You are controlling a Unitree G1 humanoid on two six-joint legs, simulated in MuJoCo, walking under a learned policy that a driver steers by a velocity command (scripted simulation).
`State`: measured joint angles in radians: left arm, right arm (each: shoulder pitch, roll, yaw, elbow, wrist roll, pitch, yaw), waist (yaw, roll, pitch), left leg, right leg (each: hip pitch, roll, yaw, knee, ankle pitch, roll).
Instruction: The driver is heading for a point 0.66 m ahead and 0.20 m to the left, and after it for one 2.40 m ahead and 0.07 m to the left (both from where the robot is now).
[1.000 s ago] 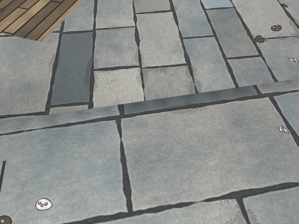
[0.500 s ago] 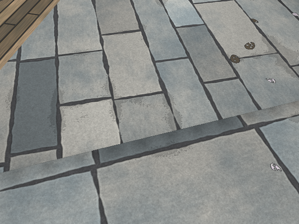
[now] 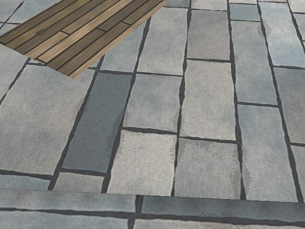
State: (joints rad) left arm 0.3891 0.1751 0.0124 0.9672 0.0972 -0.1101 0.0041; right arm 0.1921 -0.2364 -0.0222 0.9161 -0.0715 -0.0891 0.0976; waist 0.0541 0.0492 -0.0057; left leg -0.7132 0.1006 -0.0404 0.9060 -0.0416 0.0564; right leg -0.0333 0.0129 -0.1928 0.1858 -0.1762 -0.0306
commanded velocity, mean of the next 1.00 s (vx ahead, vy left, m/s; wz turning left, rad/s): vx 0.50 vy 0.00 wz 0.40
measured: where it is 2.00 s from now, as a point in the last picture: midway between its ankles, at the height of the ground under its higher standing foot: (121, 140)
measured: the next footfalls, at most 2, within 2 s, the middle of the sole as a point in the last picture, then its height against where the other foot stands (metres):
left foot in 0.24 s outside the picture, level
right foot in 0.64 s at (162, 217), level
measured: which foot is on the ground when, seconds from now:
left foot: up 0.00-0.22, down 0.24-0.66, up 0.68-1.00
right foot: down 0.00-0.24, up 0.26-0.62, down 0.64-1.00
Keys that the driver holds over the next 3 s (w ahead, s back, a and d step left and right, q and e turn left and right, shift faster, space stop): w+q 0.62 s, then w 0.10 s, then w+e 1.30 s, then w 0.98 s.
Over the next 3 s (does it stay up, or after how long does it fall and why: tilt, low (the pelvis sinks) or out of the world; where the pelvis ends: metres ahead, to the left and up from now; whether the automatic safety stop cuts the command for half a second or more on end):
stays up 1.58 0.16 -0.15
